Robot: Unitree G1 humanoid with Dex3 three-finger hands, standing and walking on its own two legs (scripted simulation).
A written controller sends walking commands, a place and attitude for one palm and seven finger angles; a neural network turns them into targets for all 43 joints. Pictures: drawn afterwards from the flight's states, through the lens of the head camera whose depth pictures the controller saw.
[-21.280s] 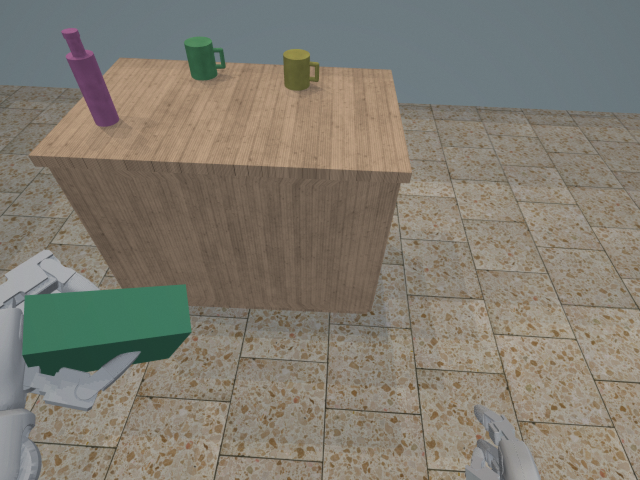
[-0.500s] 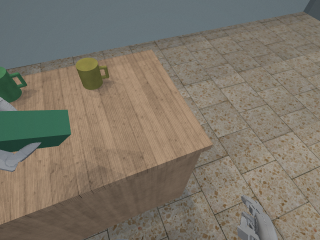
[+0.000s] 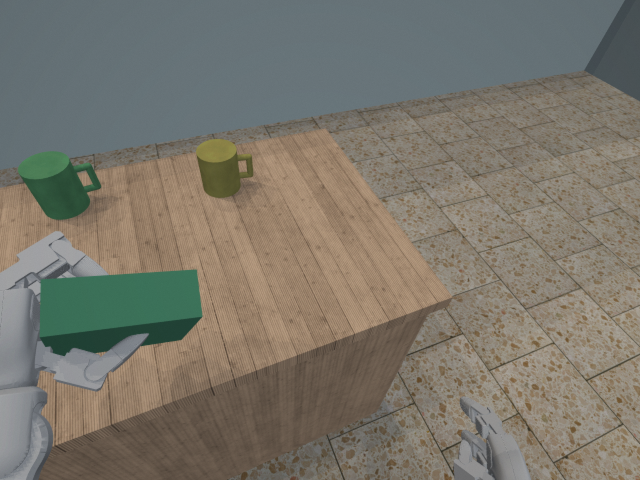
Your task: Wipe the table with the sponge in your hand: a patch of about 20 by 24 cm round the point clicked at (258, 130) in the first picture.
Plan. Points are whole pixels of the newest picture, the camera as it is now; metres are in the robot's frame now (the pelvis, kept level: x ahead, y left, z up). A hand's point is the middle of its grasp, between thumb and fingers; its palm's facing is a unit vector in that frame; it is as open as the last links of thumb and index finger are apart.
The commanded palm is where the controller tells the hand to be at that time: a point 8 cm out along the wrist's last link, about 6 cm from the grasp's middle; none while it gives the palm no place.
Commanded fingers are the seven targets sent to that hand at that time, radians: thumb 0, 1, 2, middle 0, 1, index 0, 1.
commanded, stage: come to a stop and stand still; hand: left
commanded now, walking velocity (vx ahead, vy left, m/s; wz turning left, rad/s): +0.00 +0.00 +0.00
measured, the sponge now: (146, 312) +0.24 +0.21 +0.13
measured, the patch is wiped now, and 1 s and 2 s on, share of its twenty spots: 0.00 0.00 0.00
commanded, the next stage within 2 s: look again from close up in 1.16 s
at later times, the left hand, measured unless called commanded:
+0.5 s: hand (67, 285) +0.24 +0.28 +0.16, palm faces +0.33 -0.85 -0.41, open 8.9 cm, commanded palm +0.18 +0.31 +0.17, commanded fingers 0.00 0.10 1.30 -1.20 -1.60 -1.20 -1.60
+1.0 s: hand (91, 301) +0.23 +0.24 +0.16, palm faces +0.36 -0.86 -0.36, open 8.9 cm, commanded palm +0.17 +0.28 +0.17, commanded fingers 0.00 0.10 1.30 -1.20 -1.60 -1.20 -1.60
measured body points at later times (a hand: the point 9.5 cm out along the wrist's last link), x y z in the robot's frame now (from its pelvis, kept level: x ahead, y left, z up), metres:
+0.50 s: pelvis +0.02 +0.03 +0.00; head +0.06 +0.06 +0.45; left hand +0.22 +0.32 +0.18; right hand +0.20 -0.18 -0.07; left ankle +0.02 +0.09 -0.74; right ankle +0.03 -0.10 -0.74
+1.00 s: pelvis +0.01 +0.00 +0.00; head +0.03 +0.02 +0.45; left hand +0.20 +0.29 +0.18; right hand +0.20 -0.23 -0.06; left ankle +0.02 +0.09 -0.74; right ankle +0.03 -0.10 -0.74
